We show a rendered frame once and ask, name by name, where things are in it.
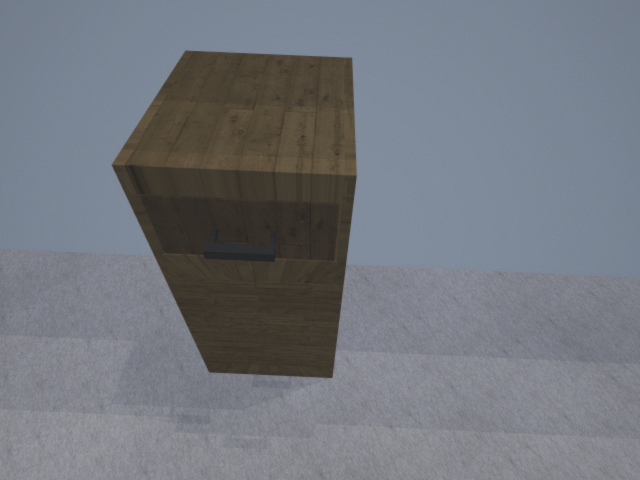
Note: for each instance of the handle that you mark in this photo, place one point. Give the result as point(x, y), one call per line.
point(213, 250)

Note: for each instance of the drawer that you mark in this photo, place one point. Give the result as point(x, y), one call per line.
point(305, 230)

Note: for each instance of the cabinet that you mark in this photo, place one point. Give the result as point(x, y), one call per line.
point(251, 126)

